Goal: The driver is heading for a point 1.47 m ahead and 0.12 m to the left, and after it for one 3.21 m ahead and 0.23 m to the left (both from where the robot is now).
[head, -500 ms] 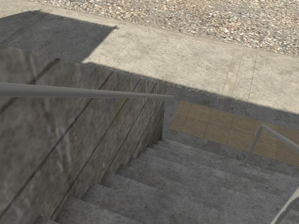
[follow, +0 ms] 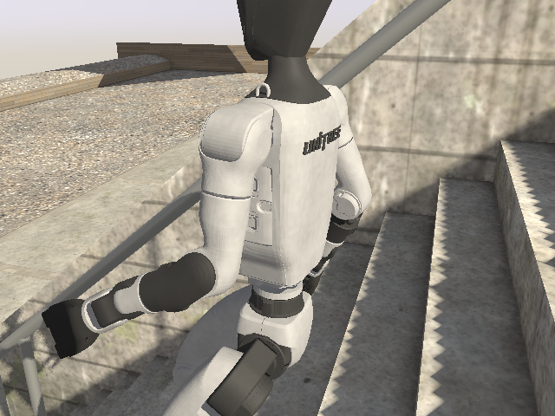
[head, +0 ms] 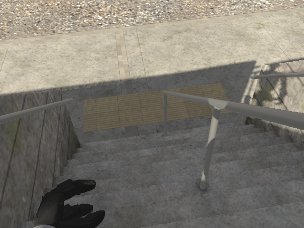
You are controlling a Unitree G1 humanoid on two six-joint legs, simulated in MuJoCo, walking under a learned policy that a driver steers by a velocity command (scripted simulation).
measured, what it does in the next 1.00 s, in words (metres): goes down: right foot, then left foot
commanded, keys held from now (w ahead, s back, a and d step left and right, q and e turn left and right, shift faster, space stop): e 0.04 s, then no key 0.24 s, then w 0.72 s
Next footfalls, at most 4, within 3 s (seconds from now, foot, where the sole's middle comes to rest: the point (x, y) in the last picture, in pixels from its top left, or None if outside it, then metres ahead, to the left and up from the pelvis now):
0.08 right None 0.10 -0.15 -0.75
0.58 left None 0.13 0.06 -0.75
1.06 right None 0.36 -0.14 -0.95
1.42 left None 0.60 -0.04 -1.16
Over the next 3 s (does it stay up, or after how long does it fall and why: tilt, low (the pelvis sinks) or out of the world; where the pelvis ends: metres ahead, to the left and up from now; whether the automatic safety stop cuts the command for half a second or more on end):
stays up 0.86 -0.05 -0.64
